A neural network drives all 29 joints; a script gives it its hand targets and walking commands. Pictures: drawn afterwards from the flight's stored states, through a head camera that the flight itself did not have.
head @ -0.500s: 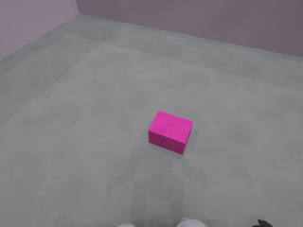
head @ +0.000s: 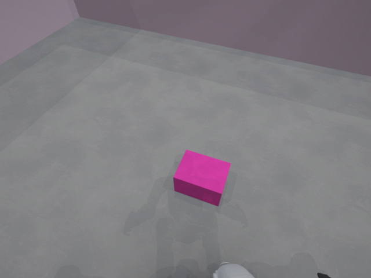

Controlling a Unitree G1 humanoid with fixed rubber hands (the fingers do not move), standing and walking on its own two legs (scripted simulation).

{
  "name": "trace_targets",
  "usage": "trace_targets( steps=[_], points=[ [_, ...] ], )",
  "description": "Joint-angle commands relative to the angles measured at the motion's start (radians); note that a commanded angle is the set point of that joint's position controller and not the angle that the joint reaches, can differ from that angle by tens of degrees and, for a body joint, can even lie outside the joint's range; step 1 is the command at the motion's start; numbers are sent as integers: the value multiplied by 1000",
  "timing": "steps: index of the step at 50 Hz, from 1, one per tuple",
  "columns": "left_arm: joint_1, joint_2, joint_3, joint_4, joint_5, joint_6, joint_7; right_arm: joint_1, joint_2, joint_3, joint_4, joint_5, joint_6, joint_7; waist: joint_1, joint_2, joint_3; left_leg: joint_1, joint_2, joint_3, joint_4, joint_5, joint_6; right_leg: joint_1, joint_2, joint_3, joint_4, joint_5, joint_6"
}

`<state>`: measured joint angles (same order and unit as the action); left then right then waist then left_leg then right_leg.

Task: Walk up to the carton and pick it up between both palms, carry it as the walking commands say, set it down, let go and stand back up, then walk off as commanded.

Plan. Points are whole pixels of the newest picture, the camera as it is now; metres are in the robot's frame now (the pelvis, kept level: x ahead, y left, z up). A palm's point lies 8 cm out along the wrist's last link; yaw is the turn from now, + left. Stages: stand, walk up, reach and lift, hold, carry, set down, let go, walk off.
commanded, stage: walk up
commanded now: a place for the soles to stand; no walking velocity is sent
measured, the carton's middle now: (201, 177) +0.70 -0.11 -0.67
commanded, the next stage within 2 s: none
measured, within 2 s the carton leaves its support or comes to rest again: neither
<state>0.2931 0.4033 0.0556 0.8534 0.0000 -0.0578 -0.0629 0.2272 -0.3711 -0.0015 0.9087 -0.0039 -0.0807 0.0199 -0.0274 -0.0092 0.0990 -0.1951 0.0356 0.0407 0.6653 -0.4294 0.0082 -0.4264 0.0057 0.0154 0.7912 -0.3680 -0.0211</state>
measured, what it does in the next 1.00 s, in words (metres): walks ahead: right foot, then left foot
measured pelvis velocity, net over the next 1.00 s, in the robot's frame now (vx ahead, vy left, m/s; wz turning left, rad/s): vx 0.14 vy -0.03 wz -0.05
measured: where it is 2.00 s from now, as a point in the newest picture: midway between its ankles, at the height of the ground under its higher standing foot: outside the picture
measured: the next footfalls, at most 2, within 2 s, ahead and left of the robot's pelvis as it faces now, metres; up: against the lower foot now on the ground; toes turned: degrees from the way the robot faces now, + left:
right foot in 0.04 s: +0.13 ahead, -0.13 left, +0.00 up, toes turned +1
left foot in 0.30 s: +0.20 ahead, +0.08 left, +0.00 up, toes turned +0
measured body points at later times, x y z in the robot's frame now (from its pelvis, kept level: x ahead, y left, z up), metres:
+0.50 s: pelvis +0.10 +0.00 +0.00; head +0.12 +0.02 +0.45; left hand +0.17 +0.31 -0.13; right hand +0.17 -0.32 -0.10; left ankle +0.11 +0.10 -0.72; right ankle +0.10 -0.14 -0.67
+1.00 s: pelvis +0.14 -0.03 -0.01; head +0.17 -0.01 +0.44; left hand +0.22 +0.28 -0.14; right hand +0.21 -0.34 -0.12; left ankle +0.16 +0.08 -0.72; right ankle +0.17 -0.16 -0.71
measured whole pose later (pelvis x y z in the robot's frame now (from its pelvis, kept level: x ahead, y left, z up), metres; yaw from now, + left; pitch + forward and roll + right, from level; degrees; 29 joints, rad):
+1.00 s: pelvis +0.14 -0.03 -0.01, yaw -3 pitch -4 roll -1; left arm 0.29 0.41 0.03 0.86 0.00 -0.04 -0.02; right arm 0.21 -0.37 0.00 0.91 0.00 -0.06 0.00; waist -0.01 -0.02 0.12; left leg -0.32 0.05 0.05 0.81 -0.42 0.02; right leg -0.37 0.04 0.02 0.84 -0.43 -0.03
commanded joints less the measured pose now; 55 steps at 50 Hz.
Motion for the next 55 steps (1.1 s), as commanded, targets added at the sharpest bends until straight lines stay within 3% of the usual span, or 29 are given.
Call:
trace_targets(
  steps=[1, 2, 3, 4, 5, 8, 12, 14, 15, 16, 17, 18, 22, 27, 30, 31, 32, 33, 35, 39, 42, 44, 45, 47, 49, 50, 52, 53, 55],
  points=[
    [236, 243, 85, -14, 25, -42, 32, -24, -273, -101, -107, 16, -14, -8, 160, -74, -241, -117, 151, 21, 294, 506, 122, 451, 11, 39, -314, 119, -77],
    [259, 336, 101, -29, 29, -46, 45, -18, -182, -67, -140, 22, -14, -7, 152, -341, -204, -416, -12, 30, 464, 53, 53, 546, -209, 506, -444, 74, -156],
    [212, 380, 106, -54, 10, -41, 41, -53, -253, -77, -155, 11, -2, -15, 124, -241, -179, -543, -45, -48, 541, -141, 50, 495, -328, 827, -533, -15, -248],
    [141, 346, 103, -57, -2, -38, 41, -53, -287, -89, -126, 0, 5, -21, 77, -69, -81, -490, 3, -116, 555, -158, 60, 341, -324, 768, -508, -88, -259],
    [116, 315, 97, -58, -1, -30, 43, -37, -275, -87, -112, 3, 3, -18, 70, -50, -25, -476, 18, -112, 517, -131, 67, 290, -274, 684, -489, -95, -246],
    [117, 280, 76, -58, 9, -32, 45, -9, -256, -95, -98, 2, -8, -1, 51, -81, -54, -388, 29, -78, 334, -113, 46, 230, -222, 529, -430, 108, -244],
    [101, 291, 69, -74, 15, -26, 38, -17, -255, -104, -92, -7, -24, -6, 61, -131, -137, -299, 5, -45, 146, -132, 39, 247, -242, 507, -362, 193, -265],
    [19, 279, 58, -96, 9, -12, 31, 77, -243, -107, -55, -5, -43, -14, -4, -111, -160, -46, -17, 2, -96, 29, 50, 86, -189, 374, -250, 253, -214],
    [-11, 211, 39, -115, 3, -5, 28, 175, -266, -121, -25, -19, -55, -25, -54, -30, -183, 167, 16, -86, -247, 56, 63, -83, -97, 267, -88, 176, -139],
    [-16, 99, 12, -136, -7, -8, 29, 233, -394, -159, -28, -38, -61, -39, -98, 270, -233, 350, 302, -481, -379, -192, 120, -313, 64, 119, 207, 23, -36],
    [-26, 192, 32, -116, 18, 1, 44, 172, -443, -168, -50, -5, -55, -43, -80, 176, -126, 282, 482, -673, -433, -217, 205, -458, 64, 96, 305, -171, -14],
    [-44, 252, 46, -89, 27, 9, 46, 121, -413, -160, -47, 12, -51, -40, -55, 30, -62, 186, 462, -612, -395, -170, 238, -425, 9, 147, 348, -141, -13],
    [7, 221, 54, -56, 13, 4, 22, 76, -331, -140, -62, -2, -45, -30, -15, 117, -13, 152, 301, -298, -328, 115, 218, -319, -48, 79, 261, -3, 14],
    [-50, 187, 46, -87, 12, -5, 26, 83, -348, -138, -70, -3, -32, -25, -34, 158, -37, 152, 333, -177, -205, 558, 255, -181, -69, -9, 48, -85, 14],
    [133, 160, 43, -16, 12, -26, 47, -58, -308, -115, -97, 7, -5, -21, 81, 139, -164, 15, 241, -34, 48, 620, 169, 193, 7, -72, -262, 152, -28],
    [184, 215, 59, 3, 23, -31, 61, -26, -251, -95, -101, 11, 3, -21, 110, -22, -211, -115, 161, 9, 244, 508, 114, 355, -10, 65, -306, 266, -49],
    [149, 328, 79, -21, 30, -33, 73, -10, -187, -70, -127, 25, 11, -23, 84, -268, -171, -344, 20, 34, 395, 115, 39, 386, -227, 497, -396, 432, -133],
    [116, 365, 74, -42, 7, -27, 70, -43, -231, -72, -133, 17, 33, -34, 70, -177, -167, -372, -13, -54, 409, -198, 39, 296, -338, 710, -443, 388, -238],
    [39, 316, 69, -40, 6, -11, 75, -26, -260, -92, -84, 6, 40, -40, 46, -81, -38, -333, 0, -82, 444, -234, 43, 152, -278, 611, -420, 191, -271],
    [15, 281, 43, -57, 12, -2, 78, 30, -241, -99, -48, 5, 27, -32, 22, -136, -95, -200, -13, -46, 183, -166, 38, 115, -219, 482, -320, 398, -234],
    [-63, 228, 15, -79, -12, 12, 75, 72, -241, -107, -20, -15, 13, -42, -33, -50, -109, 67, 5, -73, -147, 65, 60, -68, -151, 333, -169, 416, -136],
    [-69, 167, 3, -72, -19, 20, 80, 8, -366, -127, -54, -13, 6, -48, -21, 195, -74, 19, 362, -444, -350, 45, 186, -174, 59, 90, 63, 21, -19],
    [-53, 230, 25, -45, -8, 24, 87, -51, -365, -126, -63, -4, 4, -41, -4, 152, -51, -40, 430, -449, -300, 189, 272, -117, 29, 70, 178, -202, -11],
    [-14, 217, 27, -33, -7, 21, 80, -94, -337, -120, -69, -3, 6, -39, 32, 130, -33, -86, 373, -323, -216, 308, 261, -41, -10, 30, 155, -183, -18],
    [66, 198, 27, -3, -8, -2, 76, -133, -307, -109, -73, 1, 19, -33, 70, 151, -80, -85, 238, -146, -77, 397, 159, 91, -14, 18, -107, 97, -41],
    [72, 218, 32, 8, 1, -10, 77, -117, -287, -105, -76, 4, 26, -31, 59, 96, -119, -84, 177, -97, 12, 361, 115, 135, -24, 97, -157, 298, -53],
    [15, 305, 44, -23, 19, -21, 81, -85, -241, -91, -104, 16, 42, -30, 28, -59, -128, -213, 19, -23, 193, 66, 45, 162, -195, 484, -257, 349, -162],
    [2, 309, 42, -24, 12, -18, 80, -83, -230, -90, -91, 13, 45, -32, 26, -78, -127, -181, -29, -45, 203, -123, 50, 118, -246, 549, -293, 337, -247],
    [-51, 300, 29, -30, 7, -8, 81, -64, -235, -96, -61, 3, 39, -31, 7, -97, -59, -121, -29, -50, 121, -113, 56, 1, -233, 534, -323, 196, -238]
  ],
)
